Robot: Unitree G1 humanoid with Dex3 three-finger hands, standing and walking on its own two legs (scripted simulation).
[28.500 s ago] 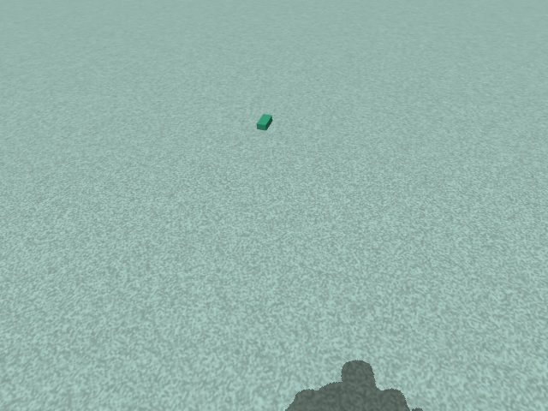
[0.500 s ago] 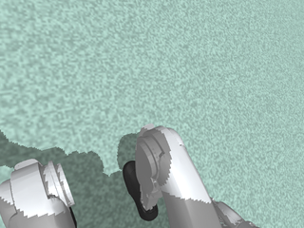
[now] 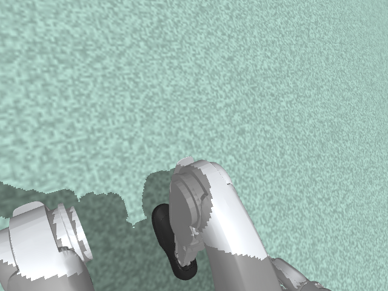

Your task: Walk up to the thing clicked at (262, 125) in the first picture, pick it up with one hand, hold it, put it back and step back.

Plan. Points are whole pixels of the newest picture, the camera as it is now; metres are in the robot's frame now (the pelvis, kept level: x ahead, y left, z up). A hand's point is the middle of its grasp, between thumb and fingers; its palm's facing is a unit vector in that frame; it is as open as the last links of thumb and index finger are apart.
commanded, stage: open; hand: left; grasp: from above
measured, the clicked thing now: out of the picture +0.42 +0.36 -0.27
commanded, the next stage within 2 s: withdraw in 0.72 s
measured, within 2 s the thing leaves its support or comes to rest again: neither
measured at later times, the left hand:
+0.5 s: hand out of the picture +0.42 +0.36 -0.24, palm faces -0.45 -0.17 -0.88, open 12.6 cm
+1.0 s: hand out of the picture +0.43 +0.35 -0.23, palm faces -0.36 -0.15 -0.92, open 13.7 cm
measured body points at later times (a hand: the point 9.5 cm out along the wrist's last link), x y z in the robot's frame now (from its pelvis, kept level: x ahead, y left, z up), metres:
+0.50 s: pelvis +0.00 +0.00 +0.00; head +0.26 +0.14 +0.34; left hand +0.44 +0.36 -0.19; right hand +0.08 -0.25 -0.05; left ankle +0.06 +0.12 -0.26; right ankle +0.12 -0.12 -0.26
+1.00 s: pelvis +0.00 +0.00 +0.00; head +0.25 +0.15 +0.34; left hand +0.45 +0.36 -0.18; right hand +0.07 -0.25 -0.05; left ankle +0.06 +0.12 -0.26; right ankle +0.12 -0.12 -0.26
